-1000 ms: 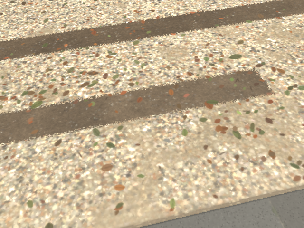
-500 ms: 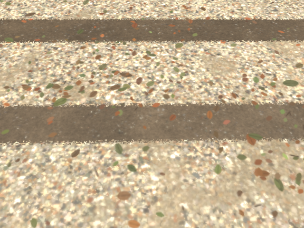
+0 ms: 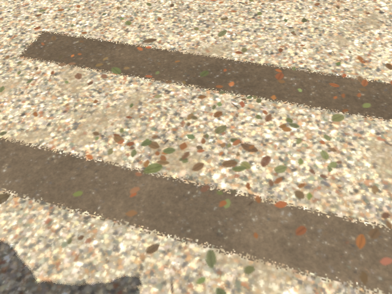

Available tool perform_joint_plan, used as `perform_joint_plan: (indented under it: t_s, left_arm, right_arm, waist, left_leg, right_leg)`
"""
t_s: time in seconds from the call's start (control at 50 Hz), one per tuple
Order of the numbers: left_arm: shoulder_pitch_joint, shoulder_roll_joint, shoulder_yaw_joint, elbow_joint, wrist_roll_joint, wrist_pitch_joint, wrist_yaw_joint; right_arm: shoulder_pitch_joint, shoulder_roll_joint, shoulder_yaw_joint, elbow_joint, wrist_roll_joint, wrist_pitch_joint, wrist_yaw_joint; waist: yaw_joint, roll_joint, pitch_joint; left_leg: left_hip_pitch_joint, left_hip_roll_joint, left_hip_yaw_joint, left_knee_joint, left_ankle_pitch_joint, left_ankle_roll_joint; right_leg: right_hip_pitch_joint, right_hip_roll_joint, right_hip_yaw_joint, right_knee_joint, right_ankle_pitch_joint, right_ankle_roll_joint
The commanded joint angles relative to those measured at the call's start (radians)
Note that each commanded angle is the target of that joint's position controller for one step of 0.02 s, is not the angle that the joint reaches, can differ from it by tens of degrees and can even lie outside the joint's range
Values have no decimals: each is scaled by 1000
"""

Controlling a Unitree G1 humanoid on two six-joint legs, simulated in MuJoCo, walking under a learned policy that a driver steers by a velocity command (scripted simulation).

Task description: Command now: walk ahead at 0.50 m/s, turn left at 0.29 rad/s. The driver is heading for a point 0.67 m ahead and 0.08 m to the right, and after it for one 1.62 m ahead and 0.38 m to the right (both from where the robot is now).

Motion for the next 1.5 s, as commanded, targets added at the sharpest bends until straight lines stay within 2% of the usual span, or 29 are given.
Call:
perform_joint_plan:
  t_s: [0.02,0.18,0.22,0.26,0.28,0.3,0.32,0.34,0.36,0.42,0.58,0.7,0.76,0.8,0.82,0.84,0.86,0.9,0.94,1.02,1.22,1.28,1.32,1.34,1.36,1.38,1.4,1.42,1.5]
  left_arm:
    - [22,107,25,-28,-8,-28,-8]
    - [145,148,39,58,-12,-7,-14]
    - [162,164,43,77,-10,4,-10]
    - [157,166,40,93,-17,14,-6]
    - [154,142,31,84,-20,13,-4]
    - [157,59,6,21,-37,10,-10]
    - [169,96,22,18,-17,16,-6]
    - [111,135,35,20,-3,25,-2]
    - [73,108,27,15,-6,21,-10]
    - [110,69,23,58,3,50,-24]
    - [-106,38,23,7,3,65,-45]
    - [-282,26,5,-67,9,60,-63]
    - [-228,46,15,-66,12,61,-55]
    - [-38,85,38,-16,18,52,-43]
    - [126,143,64,30,31,47,-30]
    - [161,272,101,24,29,52,-14]
    - [151,275,103,14,-13,63,-15]
    - [60,197,84,27,-22,66,-3]
    - [-13,135,65,24,-26,57,3]
    - [9,162,68,26,-27,30,-4]
    - [163,186,78,40,-13,37,6]
    - [107,210,83,18,-7,36,15]
    - [75,205,78,16,-12,26,8]
    - [89,147,60,3,-21,16,-1]
    - [191,64,42,-25,-45,15,-1]
    - [217,126,45,1,-13,23,5]
    - [166,138,47,18,-2,30,2]
    - [97,128,42,9,2,30,-7]
    - [61,102,34,2,17,54,-28]
  right_arm:
    - [7,-25,0,-61,-5,-6,12]
    - [-239,5,37,-129,7,-23,15]
    - [-233,-6,34,-130,6,-29,6]
    - [-78,-22,21,-76,-7,-43,-8]
    - [81,-66,4,-25,-24,-52,-18]
    - [226,-168,-21,-13,-41,-56,-33]
    - [237,-204,-34,1,3,-41,-38]
    - [164,-154,-23,-2,21,-37,-39]
    - [103,-93,-7,-3,24,-42,-37]
    - [31,-18,16,10,20,-65,-37]
    - [115,-28,8,86,25,-95,-41]
    - [194,-53,4,145,22,-88,-58]
    - [182,-89,-2,158,17,-75,-69]
    - [172,-117,-9,158,15,-57,-74]
    - [154,-116,-7,139,18,-55,-72]
    - [196,-10,16,71,38,-64,-51]
    - [105,-67,3,40,26,-74,-46]
    - [22,-50,15,11,29,-95,-40]
    - [45,-42,14,19,5,-71,-40]
    - [34,-16,19,5,-8,-21,-28]
    - [-303,-27,32,-114,13,-38,-17]
    - [-228,-61,24,-106,18,-51,-22]
    - [-17,-98,4,-40,11,-67,-39]
    - [126,-159,-12,-25,-9,-78,-54]
    - [172,-256,-33,-26,-25,-70,-60]
    - [130,-208,-31,-17,-3,-56,-52]
    - [61,-117,-12,-30,6,-54,-45]
    - [22,-65,1,-25,9,-57,-39]
    - [63,-50,8,34,21,-87,-32]
  waist:
    - [-19,-148,5]
    - [44,-155,28]
    - [38,-159,23]
    - [-42,-119,-50]
    - [-104,-77,-155]
    - [-147,108,-300]
    - [-127,192,-325]
    - [-100,73,-181]
    - [-70,31,-85]
    - [3,43,-6]
    - [-15,5,62]
    - [-60,3,92]
    - [-23,33,34]
    - [61,34,-84]
    - [141,-20,-173]
    - [100,-258,-284]
    - [115,-187,-342]
    - [60,-56,-95]
    - [-19,-34,-15]
    - [-40,-71,-26]
    - [86,-121,14]
    - [31,-140,3]
    - [-70,-92,-84]
    - [-125,6,-207]
    - [-80,227,-303]
    - [-43,178,-256]
    - [-30,38,-122]
    - [-31,-26,-50]
    - [-2,59,-28]
  left_leg:
    - [-117,38,-29,-69,85,-14]
    - [1,60,130,-453,186,-1]
    - [53,41,148,-504,126,27]
    - [280,-9,169,-619,133,65]
    - [513,47,96,-624,114,99]
    - [800,346,-291,-675,-19,183]
    - [821,456,-597,-796,38,251]
    - [730,408,-457,-786,64,238]
    - [606,357,-339,-809,123,218]
    - [401,256,-116,-906,225,138]
    - [445,234,113,-975,397,123]
    - [578,265,217,-915,588,96]
    - [656,277,268,-734,1009,74]
    - [620,272,293,-420,1089,62]
    - [444,247,303,-156,861,37]
    - [16,82,301,246,98,-21]
    - [-150,-20,81,403,-203,-30]
    - [-204,93,32,278,-37,-20]
    - [-85,132,31,138,-21,-41]
    - [-41,131,64,-5,30,-85]
    - [-110,68,60,-428,259,-90]
    - [70,38,42,-533,184,-57]
    - [361,14,67,-624,168,-13]
    - [568,180,-101,-666,16,39]
    - [786,429,-557,-768,-121,147]
    - [717,450,-728,-821,-215,189]
    - [592,409,-584,-831,-231,178]
    - [497,351,-439,-843,-128,159]
    - [412,249,-181,-870,280,132]
  right_leg:
    - [66,-262,220,-229,177,-147]
    - [127,-246,109,-197,304,-116]
    - [170,-267,113,-146,386,-108]
    - [165,-228,56,66,600,-80]
    - [59,-186,22,262,518,-58]
    - [-230,-88,-41,604,114,-11]
    - [-418,15,35,798,-332,-7]
    - [-494,-50,105,853,-284,-17]
    - [-487,-81,109,819,-214,-19]
    - [-352,-108,115,716,-120,0]
    - [-490,-99,111,525,148,26]
    - [-443,-73,-9,274,164,-28]
    - [-322,7,-73,236,23,-89]
    - [-90,76,-75,175,-39,-144]
    - [164,16,41,116,-50,-194]
    - [496,-298,541,89,-62,-345]
    - [540,-376,853,-56,27,-402]
    - [304,-311,567,-88,165,-324]
    - [105,-209,420,-123,299,-258]
    - [12,-140,342,-162,342,-249]
    - [168,-135,419,-91,358,-187]
    - [137,-151,465,-22,400,-141]
    - [82,-89,413,193,508,-98]
    - [-8,-23,336,446,355,-69]
    - [-296,139,216,720,-236,-31]
    - [-405,86,221,835,-328,-40]
    - [-414,38,230,858,-237,-39]
    - [-399,10,217,816,-177,-34]
    - [-336,-15,189,715,-132,-7]
Keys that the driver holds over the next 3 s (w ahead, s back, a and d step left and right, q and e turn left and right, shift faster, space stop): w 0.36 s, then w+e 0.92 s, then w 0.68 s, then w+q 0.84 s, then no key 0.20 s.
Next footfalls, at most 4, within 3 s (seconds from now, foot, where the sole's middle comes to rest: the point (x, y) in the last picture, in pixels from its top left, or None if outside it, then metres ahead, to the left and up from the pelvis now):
0.28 left None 0.27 0.13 -0.78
0.82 right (237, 273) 0.57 -0.07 -0.78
1.34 left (214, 191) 0.90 0.00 -0.78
1.84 right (288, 171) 1.00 -0.31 -0.78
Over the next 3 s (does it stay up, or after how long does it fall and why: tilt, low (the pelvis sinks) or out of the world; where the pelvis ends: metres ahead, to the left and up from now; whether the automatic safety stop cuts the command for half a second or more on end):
stays up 1.48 -0.41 -0.01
